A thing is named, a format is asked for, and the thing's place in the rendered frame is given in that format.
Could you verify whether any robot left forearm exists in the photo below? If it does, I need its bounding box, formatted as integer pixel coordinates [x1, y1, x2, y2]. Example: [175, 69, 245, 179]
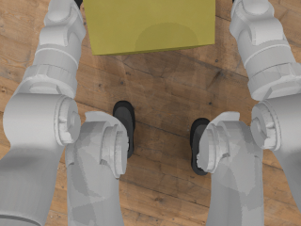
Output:
[3, 0, 87, 138]

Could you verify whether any right robot shin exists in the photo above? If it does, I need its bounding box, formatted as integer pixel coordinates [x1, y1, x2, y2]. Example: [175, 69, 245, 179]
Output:
[197, 111, 263, 172]

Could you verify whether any left robot upper arm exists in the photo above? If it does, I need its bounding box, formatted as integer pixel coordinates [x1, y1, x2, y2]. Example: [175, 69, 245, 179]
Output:
[0, 92, 81, 226]

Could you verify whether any robot left foot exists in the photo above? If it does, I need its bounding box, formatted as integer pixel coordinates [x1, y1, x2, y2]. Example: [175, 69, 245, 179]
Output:
[113, 100, 135, 159]

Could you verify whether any robot right forearm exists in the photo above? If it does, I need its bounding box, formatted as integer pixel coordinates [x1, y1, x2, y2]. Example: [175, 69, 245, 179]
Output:
[229, 0, 301, 101]

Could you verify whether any carton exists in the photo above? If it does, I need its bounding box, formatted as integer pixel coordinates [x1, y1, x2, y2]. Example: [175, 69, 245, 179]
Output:
[83, 0, 215, 56]

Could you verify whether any right robot upper arm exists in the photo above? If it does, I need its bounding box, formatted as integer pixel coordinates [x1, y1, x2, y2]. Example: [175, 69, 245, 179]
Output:
[250, 93, 301, 213]

